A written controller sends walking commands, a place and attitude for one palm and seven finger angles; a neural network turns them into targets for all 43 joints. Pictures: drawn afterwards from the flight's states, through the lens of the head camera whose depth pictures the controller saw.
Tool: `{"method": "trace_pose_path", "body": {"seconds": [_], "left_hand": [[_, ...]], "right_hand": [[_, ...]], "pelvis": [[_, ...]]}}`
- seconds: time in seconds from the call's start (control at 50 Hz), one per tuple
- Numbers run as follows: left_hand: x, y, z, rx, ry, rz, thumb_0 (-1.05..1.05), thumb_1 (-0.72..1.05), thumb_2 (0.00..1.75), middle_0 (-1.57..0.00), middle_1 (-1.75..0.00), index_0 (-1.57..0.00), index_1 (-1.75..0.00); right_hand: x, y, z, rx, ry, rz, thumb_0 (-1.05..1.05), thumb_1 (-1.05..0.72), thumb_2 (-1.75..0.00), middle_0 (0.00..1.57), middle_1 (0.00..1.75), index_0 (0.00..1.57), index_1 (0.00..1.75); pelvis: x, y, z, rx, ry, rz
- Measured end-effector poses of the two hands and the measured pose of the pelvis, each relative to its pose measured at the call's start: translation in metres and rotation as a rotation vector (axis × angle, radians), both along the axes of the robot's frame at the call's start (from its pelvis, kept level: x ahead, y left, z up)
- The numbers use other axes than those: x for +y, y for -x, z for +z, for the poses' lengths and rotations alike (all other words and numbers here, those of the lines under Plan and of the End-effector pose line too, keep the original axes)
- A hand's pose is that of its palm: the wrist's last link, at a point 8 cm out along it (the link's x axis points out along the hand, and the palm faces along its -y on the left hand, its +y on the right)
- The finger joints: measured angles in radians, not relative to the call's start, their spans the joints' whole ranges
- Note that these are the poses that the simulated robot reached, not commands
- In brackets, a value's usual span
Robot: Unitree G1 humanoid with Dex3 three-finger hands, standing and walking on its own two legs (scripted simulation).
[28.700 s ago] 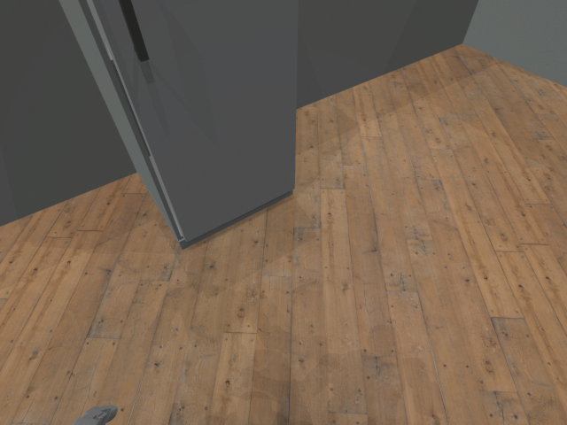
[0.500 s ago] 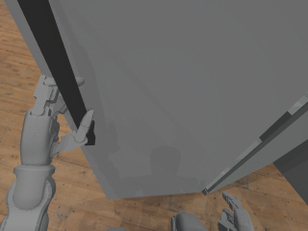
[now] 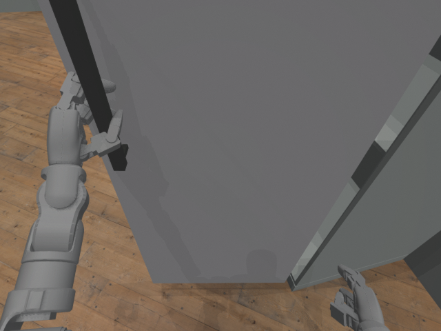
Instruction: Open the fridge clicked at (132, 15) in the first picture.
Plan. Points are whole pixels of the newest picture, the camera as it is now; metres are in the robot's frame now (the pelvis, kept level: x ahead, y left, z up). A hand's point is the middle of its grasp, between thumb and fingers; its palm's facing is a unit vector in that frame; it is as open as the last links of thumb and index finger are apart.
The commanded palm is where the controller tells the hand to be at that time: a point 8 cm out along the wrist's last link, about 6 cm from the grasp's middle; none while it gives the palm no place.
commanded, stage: stop walking and hold the door back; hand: left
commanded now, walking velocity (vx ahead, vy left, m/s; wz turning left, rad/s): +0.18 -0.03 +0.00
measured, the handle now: (101, 91) +0.39 +0.21 +0.25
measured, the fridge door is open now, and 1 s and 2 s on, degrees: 76 75 72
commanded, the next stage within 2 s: loosen the grip on the handle in 0.84 s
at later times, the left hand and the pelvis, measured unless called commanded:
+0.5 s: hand (116, 122) +0.38 +0.20 +0.20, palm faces +0.19 -0.96 -0.22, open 6.1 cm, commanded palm +0.33 +0.26 +0.18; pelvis -0.02 +0.02 +0.00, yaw -3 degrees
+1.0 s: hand (112, 129) +0.37 +0.20 +0.20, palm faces +0.18 -0.95 -0.24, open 6.4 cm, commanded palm +0.32 +0.25 +0.19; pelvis -0.01 +0.01 +0.01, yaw -4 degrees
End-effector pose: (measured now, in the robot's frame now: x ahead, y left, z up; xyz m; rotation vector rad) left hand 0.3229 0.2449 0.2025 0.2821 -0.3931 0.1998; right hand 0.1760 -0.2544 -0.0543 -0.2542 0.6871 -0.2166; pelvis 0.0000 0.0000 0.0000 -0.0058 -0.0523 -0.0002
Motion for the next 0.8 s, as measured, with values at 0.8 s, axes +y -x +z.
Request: {"method": "trace_pose_path", "body": {"seconds": [0.8], "left_hand": [[-0.002, -0.007, -0.002, 0.026, 0.014, -0.041, -0.11, 0.65, 0.76, -0.45, -1.4, -0.3, -1.35]], "right_hand": [[0.039, 0.043, -0.032, 0.1, -0.115, -0.071, 0.01, -0.91, -0.9, 0.2, 0.3, 0.2, 0.3]], "pelvis": [[0.019, 0.002, 0.003, 0.033, -0.005, -0.083]]}}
